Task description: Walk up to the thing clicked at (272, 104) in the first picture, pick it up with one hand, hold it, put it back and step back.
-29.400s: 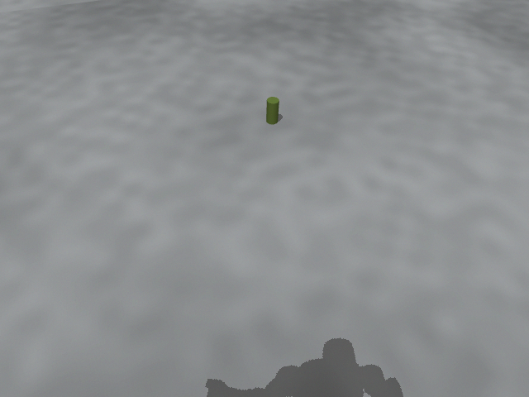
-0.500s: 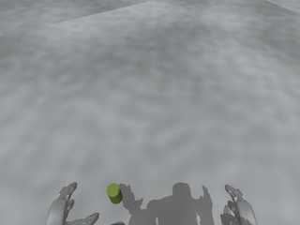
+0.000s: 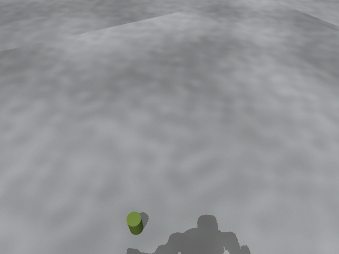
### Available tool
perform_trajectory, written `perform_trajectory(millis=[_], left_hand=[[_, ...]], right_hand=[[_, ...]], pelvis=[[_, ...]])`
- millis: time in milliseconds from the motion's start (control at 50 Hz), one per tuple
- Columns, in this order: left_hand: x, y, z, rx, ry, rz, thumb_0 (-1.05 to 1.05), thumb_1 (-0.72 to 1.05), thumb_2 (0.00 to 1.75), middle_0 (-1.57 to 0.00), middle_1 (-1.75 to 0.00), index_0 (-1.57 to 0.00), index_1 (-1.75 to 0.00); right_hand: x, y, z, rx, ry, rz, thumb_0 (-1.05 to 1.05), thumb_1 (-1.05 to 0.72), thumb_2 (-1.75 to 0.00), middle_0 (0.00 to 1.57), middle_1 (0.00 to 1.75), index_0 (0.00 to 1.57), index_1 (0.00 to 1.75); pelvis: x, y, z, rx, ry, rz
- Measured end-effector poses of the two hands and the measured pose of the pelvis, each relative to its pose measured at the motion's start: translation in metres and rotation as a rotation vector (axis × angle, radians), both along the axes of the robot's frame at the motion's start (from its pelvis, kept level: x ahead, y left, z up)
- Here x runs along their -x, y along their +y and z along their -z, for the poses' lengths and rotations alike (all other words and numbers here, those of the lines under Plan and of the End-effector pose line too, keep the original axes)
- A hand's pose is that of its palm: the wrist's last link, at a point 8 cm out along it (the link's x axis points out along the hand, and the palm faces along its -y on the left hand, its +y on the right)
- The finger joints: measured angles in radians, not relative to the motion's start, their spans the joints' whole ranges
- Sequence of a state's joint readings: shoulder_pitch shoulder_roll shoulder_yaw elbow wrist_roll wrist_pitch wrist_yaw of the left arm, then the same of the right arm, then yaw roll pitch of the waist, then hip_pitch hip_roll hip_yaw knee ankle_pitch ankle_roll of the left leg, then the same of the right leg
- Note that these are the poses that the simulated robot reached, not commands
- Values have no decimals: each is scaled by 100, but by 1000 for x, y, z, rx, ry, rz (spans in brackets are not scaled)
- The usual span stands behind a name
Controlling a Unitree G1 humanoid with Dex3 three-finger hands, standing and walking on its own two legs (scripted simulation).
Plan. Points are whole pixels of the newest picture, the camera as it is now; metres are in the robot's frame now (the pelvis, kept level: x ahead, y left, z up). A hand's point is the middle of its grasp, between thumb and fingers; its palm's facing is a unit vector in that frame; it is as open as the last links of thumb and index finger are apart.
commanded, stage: stand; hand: left
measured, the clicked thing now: (135, 223) +0.40 +0.18 -0.70
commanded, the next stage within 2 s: step back in 1.66 s
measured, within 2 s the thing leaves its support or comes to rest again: neither
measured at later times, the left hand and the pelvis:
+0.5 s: hand out of the picture +0.04 +0.24 -0.15, palm faces -0.03 -0.94 -0.34, open 7.4 cm; pelvis -0.01 -0.01 +0.01, yaw +0 degrees
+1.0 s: hand out of the picture +0.08 +0.23 -0.15, palm faces -0.03 -0.94 -0.34, open 7.4 cm; pelvis +0.01 -0.01 +0.01, yaw +0 degrees
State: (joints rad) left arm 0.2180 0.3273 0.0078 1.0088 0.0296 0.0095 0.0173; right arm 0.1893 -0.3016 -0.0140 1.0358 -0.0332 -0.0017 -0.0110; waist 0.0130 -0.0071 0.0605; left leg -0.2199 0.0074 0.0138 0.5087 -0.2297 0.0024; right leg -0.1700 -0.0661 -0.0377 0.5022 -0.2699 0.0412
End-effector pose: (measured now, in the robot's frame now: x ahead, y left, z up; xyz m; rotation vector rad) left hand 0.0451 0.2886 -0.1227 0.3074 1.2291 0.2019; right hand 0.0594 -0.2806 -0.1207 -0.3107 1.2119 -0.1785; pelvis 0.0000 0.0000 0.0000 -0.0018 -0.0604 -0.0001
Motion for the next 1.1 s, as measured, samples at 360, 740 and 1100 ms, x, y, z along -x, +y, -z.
perform_trajectory(millis=[360, 740, 1100], left_hand=[[11, -2, -8, -10, 39, -9, 0, 90, 90, -20, -30, -20, -30], [-12, -9, -8, 5, 44, 4, 0, 90, 90, -20, -30, -20, -30], [-36, -10, -13, 2, 1, 11, 0, 90, 90, -20, -30, -20, -30]], right_hand=[[10, -8, -1, -18, 29, 27, 1, -90, -90, 20, 30, 20, 30], [13, -17, -3, -4, 75, 45, 1, -90, -90, 20, 30, 20, 30], [-15, -21, -8, 0, 22, 33, 1, -90, -90, 20, 30, 20, 30]], pelvis=[[10, -5, -8, 0, -14, -3], [-1, -9, -10, -2, 2, 7], [-10, -11, -12, -2, 5, 7]])
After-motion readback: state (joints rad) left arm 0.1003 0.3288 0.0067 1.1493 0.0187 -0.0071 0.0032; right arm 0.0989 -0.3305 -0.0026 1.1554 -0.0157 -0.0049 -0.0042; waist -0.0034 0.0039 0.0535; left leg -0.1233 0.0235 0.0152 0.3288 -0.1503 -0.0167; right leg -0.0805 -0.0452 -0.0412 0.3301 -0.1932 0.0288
